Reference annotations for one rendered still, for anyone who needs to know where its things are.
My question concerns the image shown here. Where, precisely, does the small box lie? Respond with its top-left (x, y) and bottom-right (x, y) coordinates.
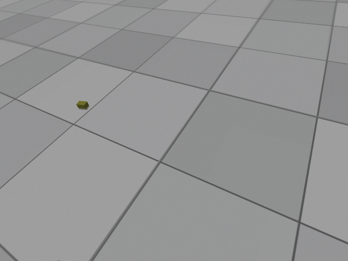
top-left (77, 101), bottom-right (89, 109)

